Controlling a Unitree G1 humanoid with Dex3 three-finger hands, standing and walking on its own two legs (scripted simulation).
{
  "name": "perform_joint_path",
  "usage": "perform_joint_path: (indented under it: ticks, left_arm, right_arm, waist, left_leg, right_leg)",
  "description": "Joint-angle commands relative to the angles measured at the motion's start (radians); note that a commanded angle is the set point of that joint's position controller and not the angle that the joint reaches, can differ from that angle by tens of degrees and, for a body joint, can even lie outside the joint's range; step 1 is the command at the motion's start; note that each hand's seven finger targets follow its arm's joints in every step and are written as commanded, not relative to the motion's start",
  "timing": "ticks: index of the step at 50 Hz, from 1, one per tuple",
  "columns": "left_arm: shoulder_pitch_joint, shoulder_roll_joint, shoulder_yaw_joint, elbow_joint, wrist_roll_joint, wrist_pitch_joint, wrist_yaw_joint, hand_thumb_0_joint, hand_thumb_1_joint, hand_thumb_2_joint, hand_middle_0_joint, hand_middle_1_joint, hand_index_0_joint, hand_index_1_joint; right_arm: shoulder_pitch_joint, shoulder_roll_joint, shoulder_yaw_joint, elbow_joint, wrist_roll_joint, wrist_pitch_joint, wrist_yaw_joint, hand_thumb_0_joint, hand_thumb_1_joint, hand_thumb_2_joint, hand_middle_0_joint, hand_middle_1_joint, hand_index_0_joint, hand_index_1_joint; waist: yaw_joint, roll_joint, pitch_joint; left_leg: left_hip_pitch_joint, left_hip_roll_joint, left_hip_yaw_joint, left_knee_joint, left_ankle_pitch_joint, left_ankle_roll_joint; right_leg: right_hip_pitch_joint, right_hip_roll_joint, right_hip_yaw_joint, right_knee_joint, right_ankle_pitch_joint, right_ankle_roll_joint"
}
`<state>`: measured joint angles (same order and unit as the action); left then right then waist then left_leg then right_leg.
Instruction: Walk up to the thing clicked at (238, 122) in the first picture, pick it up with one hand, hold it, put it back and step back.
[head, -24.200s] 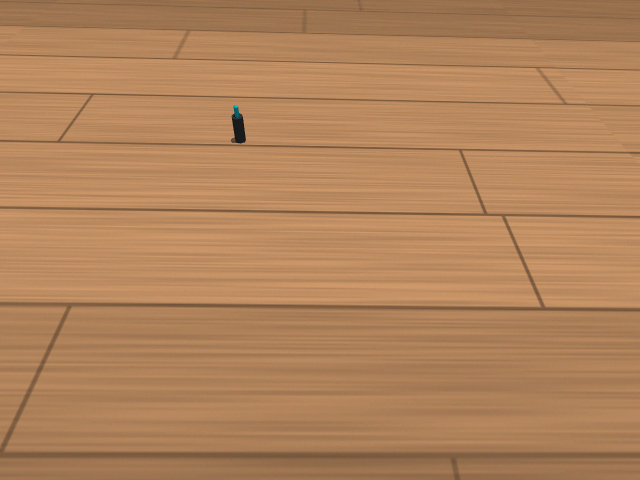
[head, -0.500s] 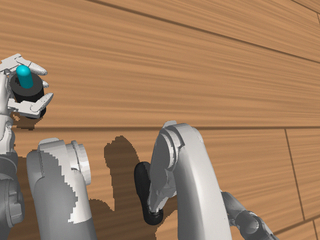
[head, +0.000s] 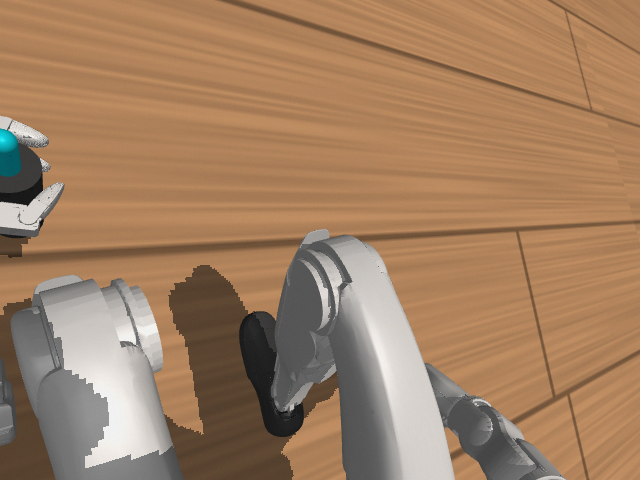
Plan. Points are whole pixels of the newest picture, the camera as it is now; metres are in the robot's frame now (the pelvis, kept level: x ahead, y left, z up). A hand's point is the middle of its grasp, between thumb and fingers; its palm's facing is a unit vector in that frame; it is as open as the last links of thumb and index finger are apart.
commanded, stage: lower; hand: left
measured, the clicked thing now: (10, 184) +0.44 +0.22 -0.17
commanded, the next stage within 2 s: loosen in 0.72 s
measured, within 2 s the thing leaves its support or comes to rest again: rests again in 1.92 s
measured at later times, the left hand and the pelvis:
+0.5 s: hand (20, 185) +0.44 +0.21 -0.17, palm faces +0.03 -1.00 +0.00, open 7.9 cm; pelvis +0.00 +0.01 +0.00, yaw -2 degrees
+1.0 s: hand (20, 189) +0.44 +0.21 -0.18, palm faces +0.05 -1.00 +0.01, open 7.9 cm; pelvis +0.00 +0.01 +0.00, yaw -3 degrees
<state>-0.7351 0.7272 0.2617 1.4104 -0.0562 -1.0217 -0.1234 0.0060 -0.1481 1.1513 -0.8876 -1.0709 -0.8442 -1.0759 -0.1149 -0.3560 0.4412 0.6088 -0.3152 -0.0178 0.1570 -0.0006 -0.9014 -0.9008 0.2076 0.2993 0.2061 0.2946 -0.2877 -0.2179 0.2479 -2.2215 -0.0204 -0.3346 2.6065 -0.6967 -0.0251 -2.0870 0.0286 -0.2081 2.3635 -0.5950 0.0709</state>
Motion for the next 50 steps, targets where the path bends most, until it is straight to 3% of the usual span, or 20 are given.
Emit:
perform_joint_path:
  ticks: [1, 2, 7, 10, 15, 16, 17, 21, 24, 31, 36, 39, 40, 42, 46, 50]
  left_arm:
    - [-0.282, 0.093, 0.022, -0.164, -0.018, -0.099, 0.009, 0.000, 0.400, 1.276, -1.254, -1.378, -1.248, -1.389]
    - [-0.274, 0.098, 0.026, -0.165, -0.020, -0.099, 0.011, 0.000, 0.389, 1.260, -1.241, -1.363, -1.235, -1.374]
    - [-0.288, 0.114, 0.004, -0.153, -0.004, -0.110, 0.015, 0.000, 0.418, 1.267, -1.243, -1.358, -1.234, -1.372]
    - [-0.268, 0.131, 0.021, -0.147, -0.008, -0.113, 0.020, 0.000, 0.398, 1.264, -1.239, -1.356, -1.231, -1.369]
    - [-0.273, 0.146, 0.035, -0.125, -0.010, -0.120, 0.035, 0.000, 0.375, 1.274, -1.259, -1.375, -1.252, -1.389]
    - [-0.271, 0.141, 0.021, -0.124, -0.007, -0.123, 0.034, 0.000, 0.380, 1.272, -1.251, -1.370, -1.242, -1.384]
    - [-0.270, 0.136, 0.021, -0.126, -0.009, -0.126, 0.033, 0.000, 0.394, 1.267, -1.262, -1.367, -1.255, -1.380]
    - [-0.263, 0.136, 0.006, -0.126, -0.007, -0.132, 0.027, 0.000, 0.380, 1.278, -1.253, -1.377, -1.249, -1.388]
    - [-0.268, 0.145, 0.012, -0.112, -0.007, -0.139, 0.035, 0.000, 0.382, 1.265, -1.255, -1.361, -1.245, -1.377]
    - [-0.249, 0.177, 0.029, -0.106, -0.008, -0.154, 0.046, 0.000, 0.343, 1.253, -1.253, -1.350, -1.241, -1.368]
    - [-0.242, 0.179, 0.026, -0.093, -0.002, -0.163, 0.051, 0.000, 0.405, 1.262, -1.251, -1.348, -1.241, -1.363]
    - [-0.246, 0.187, 0.030, -0.088, 0.000, -0.165, 0.054, 0.000, 0.367, 1.256, -1.275, -1.360, -1.264, -1.377]
    - [-0.225, 0.163, 0.022, -0.082, -0.001, -0.166, 0.053, 0.000, 0.345, 1.272, -1.257, -1.367, -1.248, -1.384]
    - [-0.225, 0.161, 0.023, -0.071, -0.005, -0.165, 0.059, 0.000, 0.332, 1.179, -1.276, -1.318, -1.278, -1.319]
    - [-0.231, 0.173, 0.019, -0.078, -0.011, -0.166, 0.055, 0.000, 0.218, 0.883, -1.125, -1.092, -1.132, -1.081]
    - [-0.227, 0.166, 0.007, -0.076, 0.000, -0.168, 0.057, 0.000, 0.111, 0.758, -1.076, -0.994, -1.077, -0.985]
  right_arm:
    - [0.061, -0.353, -0.093, -0.014, -0.012, 0.001, -0.020, 0.000, -0.896, -0.905, 0.200, 0.299, 0.200, 0.299]
    - [0.055, -0.351, -0.092, -0.015, -0.012, 0.001, -0.022, 0.000, -0.898, -0.906, 0.200, 0.299, 0.200, 0.299]
    - [0.038, -0.351, -0.077, -0.015, -0.017, 0.003, -0.024, 0.000, -0.896, -0.905, 0.200, 0.299, 0.200, 0.299]
    - [0.035, -0.359, -0.071, -0.021, -0.022, 0.007, -0.024, 0.000, -0.894, -0.904, 0.200, 0.299, 0.200, 0.299]
    - [0.015, -0.367, -0.065, -0.030, -0.022, 0.007, -0.023, 0.000, -0.894, -0.904, 0.200, 0.299, 0.200, 0.299]
    - [0.020, -0.364, -0.066, -0.025, -0.025, 0.007, -0.024, 0.000, -0.896, -0.905, 0.200, 0.299, 0.200, 0.299]
    - [0.022, -0.368, -0.064, -0.029, -0.027, 0.007, -0.024, 0.000, -0.892, -0.903, 0.200, 0.299, 0.200, 0.299]
    - [0.019, -0.369, -0.058, -0.027, -0.029, 0.004, -0.023, 0.000, -0.892, -0.903, 0.200, 0.299, 0.200, 0.299]
    - [0.009, -0.375, -0.055, -0.031, -0.029, 0.005, -0.021, 0.000, -0.895, -0.904, 0.200, 0.299, 0.200, 0.299]
    - [0.006, -0.374, -0.041, -0.031, -0.038, 0.006, -0.021, 0.000, -0.890, -0.903, 0.200, 0.299, 0.200, 0.299]
    - [0.004, -0.382, -0.037, -0.033, -0.042, 0.009, -0.022, 0.000, -0.888, -0.902, 0.200, 0.299, 0.200, 0.299]
    - [-0.005, -0.386, -0.038, -0.036, -0.042, 0.009, -0.021, 0.000, -0.889, -0.902, 0.200, 0.299, 0.200, 0.299]
    - [-0.007, -0.387, -0.040, -0.034, -0.046, 0.009, -0.021, 0.000, -0.888, -0.902, 0.200, 0.299, 0.200, 0.299]
    - [-0.005, -0.391, -0.038, -0.036, -0.047, 0.008, -0.020, 0.000, -0.893, -0.899, 0.200, 0.299, 0.200, 0.299]
    - [-0.005, -0.383, -0.031, -0.035, -0.047, 0.005, -0.020, 0.000, -0.899, -0.896, 0.201, 0.299, 0.200, 0.299]
    - [-0.003, -0.382, -0.033, -0.031, -0.048, 0.006, -0.020, 0.000, -0.898, -0.894, 0.200, 0.300, 0.200, 0.300]
  waist:
    - [-0.113, 0.508, -0.623]
    - [-0.105, 0.504, -0.630]
    - [-0.121, 0.522, -0.587]
    - [-0.118, 0.529, -0.584]
    - [-0.128, 0.512, -0.534]
    - [-0.125, 0.516, -0.540]
    - [-0.141, 0.506, -0.551]
    - [-0.139, 0.525, -0.539]
    - [-0.142, 0.512, -0.521]
    - [-0.137, 0.527, -0.530]
    - [-0.154, 0.521, -0.509]
    - [-0.153, 0.519, -0.490]
    - [-0.154, 0.520, -0.495]
    - [-0.159, 0.510, -0.488]
    - [-0.152, 0.497, -0.505]
    - [-0.153, 0.511, -0.490]
  left_leg:
    - [0.431, 0.045, 0.096, -0.319, 0.121, -0.003]
    - [0.432, 0.045, 0.098, -0.314, 0.129, -0.003]
    - [0.422, 0.050, 0.085, -0.323, 0.112, -0.006]
    - [0.436, 0.053, 0.078, -0.324, 0.126, -0.008]
    - [0.398, 0.055, 0.065, -0.336, 0.053, -0.005]
    - [0.405, 0.054, 0.073, -0.327, 0.062, -0.003]
    - [0.413, 0.055, 0.063, -0.324, 0.071, -0.004]
    - [0.434, 0.057, 0.058, -0.329, 0.098, -0.008]
    - [0.414, 0.057, 0.051, -0.331, 0.070, -0.006]
    - [0.421, 0.056, 0.058, -0.312, 0.111, -0.006]
    - [0.415, 0.057, 0.047, -0.314, 0.096, -0.006]
    - [0.417, 0.061, 0.041, -0.323, 0.073, -0.008]
    - [0.440, 0.064, 0.035, -0.326, 0.085, -0.010]
    - [0.428, 0.061, 0.034, -0.325, 0.074, -0.009]
    - [0.414, 0.058, 0.044, -0.310, 0.085, -0.002]
    - [0.429, 0.062, 0.036, -0.317, 0.102, -0.006]
  right_leg:
    - [0.326, 0.042, -0.105, -0.174, 0.181, -0.076]
    - [0.328, 0.045, -0.103, -0.176, 0.187, -0.077]
    - [0.310, 0.048, -0.115, -0.172, 0.175, -0.079]
    - [0.319, 0.050, -0.118, -0.171, 0.188, -0.078]
    - [0.289, 0.052, -0.131, -0.176, 0.135, -0.078]
    - [0.299, 0.054, -0.124, -0.180, 0.145, -0.077]
    - [0.301, 0.057, -0.132, -0.178, 0.154, -0.074]
    - [0.299, 0.056, -0.132, -0.173, 0.175, -0.075]
    - [0.291, 0.057, -0.139, -0.173, 0.155, -0.076]
    - [0.322, 0.064, -0.140, -0.174, 0.187, -0.076]
    - [0.312, 0.065, -0.149, -0.177, 0.181, -0.074]
    - [0.291, 0.065, -0.153, -0.175, 0.160, -0.076]
    - [0.292, 0.064, -0.155, -0.172, 0.171, -0.074]
    - [0.295, 0.066, -0.157, -0.179, 0.166, -0.073]
    - [0.317, 0.071, -0.151, -0.185, 0.175, -0.071]
    - [0.304, 0.071, -0.153, -0.179, 0.187, -0.073]
